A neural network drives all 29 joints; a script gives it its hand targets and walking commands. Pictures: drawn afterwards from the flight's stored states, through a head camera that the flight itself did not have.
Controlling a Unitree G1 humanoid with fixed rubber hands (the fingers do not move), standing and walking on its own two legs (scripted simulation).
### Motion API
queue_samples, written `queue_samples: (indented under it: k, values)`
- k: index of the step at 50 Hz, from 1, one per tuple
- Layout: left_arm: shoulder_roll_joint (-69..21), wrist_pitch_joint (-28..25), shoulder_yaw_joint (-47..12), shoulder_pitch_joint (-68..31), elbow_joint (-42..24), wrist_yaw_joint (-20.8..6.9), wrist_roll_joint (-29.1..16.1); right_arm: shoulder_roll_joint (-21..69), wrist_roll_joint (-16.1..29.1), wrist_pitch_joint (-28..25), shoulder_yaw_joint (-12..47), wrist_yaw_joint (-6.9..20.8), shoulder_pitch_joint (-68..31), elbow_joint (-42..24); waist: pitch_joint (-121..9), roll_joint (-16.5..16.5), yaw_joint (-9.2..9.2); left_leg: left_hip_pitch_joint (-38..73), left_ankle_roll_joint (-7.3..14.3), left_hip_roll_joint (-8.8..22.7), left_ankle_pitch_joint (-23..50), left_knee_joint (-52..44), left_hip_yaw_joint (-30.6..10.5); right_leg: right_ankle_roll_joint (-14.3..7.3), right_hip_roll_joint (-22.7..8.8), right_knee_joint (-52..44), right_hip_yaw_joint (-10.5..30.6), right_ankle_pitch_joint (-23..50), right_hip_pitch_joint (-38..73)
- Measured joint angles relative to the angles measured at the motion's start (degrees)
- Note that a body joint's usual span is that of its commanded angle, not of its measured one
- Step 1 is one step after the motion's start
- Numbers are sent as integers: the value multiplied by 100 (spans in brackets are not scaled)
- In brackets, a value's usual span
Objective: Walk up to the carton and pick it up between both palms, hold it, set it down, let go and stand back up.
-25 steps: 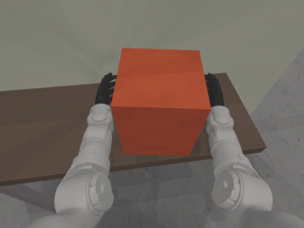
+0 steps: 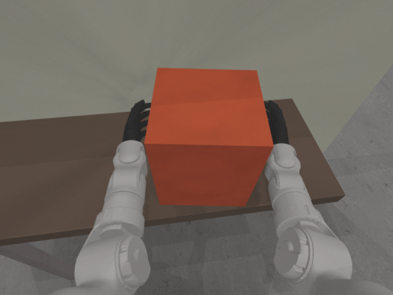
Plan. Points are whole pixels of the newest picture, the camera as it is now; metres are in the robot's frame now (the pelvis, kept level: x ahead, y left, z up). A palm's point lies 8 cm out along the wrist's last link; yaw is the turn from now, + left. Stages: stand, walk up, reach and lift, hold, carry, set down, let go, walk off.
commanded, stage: reach and lift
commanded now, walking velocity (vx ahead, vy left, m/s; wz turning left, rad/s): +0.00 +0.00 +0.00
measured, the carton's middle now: (204, 142) +0.42 +0.00 +0.04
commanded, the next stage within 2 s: none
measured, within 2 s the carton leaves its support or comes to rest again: leaves its support in 0.74 s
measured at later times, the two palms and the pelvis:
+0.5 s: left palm (134, 138) +0.40 +0.15 +0.08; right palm (276, 140) +0.40 -0.15 +0.08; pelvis +0.00 +0.00 +0.00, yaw +0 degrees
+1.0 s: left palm (130, 145) +0.37 +0.15 +0.09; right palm (282, 139) +0.38 -0.15 +0.11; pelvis -0.03 -0.01 +0.00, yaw +1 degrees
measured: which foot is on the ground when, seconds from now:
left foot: down 0.00-1.00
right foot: down 0.00-1.00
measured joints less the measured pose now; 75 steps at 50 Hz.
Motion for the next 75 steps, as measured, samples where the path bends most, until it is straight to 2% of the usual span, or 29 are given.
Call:
queue_samples:
  k: [11, 28, 33, 40, 46, 53, 60, 66, 75]
  values:
    - [26, 79, -79, 8, -75, -1, -72, 6, 63, -26, 18, -25, -2, 27, 20, -48, -42, -23, -4, 0, 5, 15, -18, -9, -1, -10, -21, 12, -4]
    - [54, -29, -99, -23, 152, 47, -118, -56, 101, -158, 116, -97, 50, 152, -75, -29, -34, -59, 12, -4, 0, 15, -28, 2, -4, -39, -34, 23, -22]
    - [70, -163, -194, 10, 218, 102, -149, -98, 34, -465, 85, -139, 59, 345, -175, -4, -54, -163, -5, -1, 33, 19, -62, -4, 0, -86, -72, 74, -90]
    - [122, -720, -273, 40, 552, 225, -189, -224, -96, -1124, 73, -268, -9, 823, -353, -13, -45, -298, -21, 14, 125, 0, -125, -38, 19, -174, -141, 179, -172]
    - [240, -904, -138, -106, 829, 232, -144, -241, -189, -1281, -38, -359, -293, 1179, -318, -147, -107, -274, -34, 16, 288, -128, -143, -76, 26, -188, -164, 270, -197]
    - [255, -705, -132, -170, 700, 224, -106, -237, -125, -1184, -106, -323, -426, 1232, -343, -251, -104, -256, -47, 23, 405, -220, -102, -101, 31, -170, -128, 337, -245]
    - [239, -307, -173, -224, 535, 205, -99, -248, 126, -836, 31, -271, -413, 1090, -287, -287, -73, -65, -23, 10, 412, -263, -61, -84, 18, -142, -90, 319, -100]
    - [250, 66, -345, -135, 248, 189, -194, -254, 467, -577, 351, -297, -306, 946, -174, -258, -105, 166, -12, -2, 338, -221, -70, -60, 7, -176, -98, 284, 172]
    - [295, 644, -830, 190, -404, 253, -514, -320, 1263, -184, 1179, -401, 23, 515, -131, -224, -176, 331, 6, -7, 188, -41, -106, -18, -3, -197, -130, 232, 446]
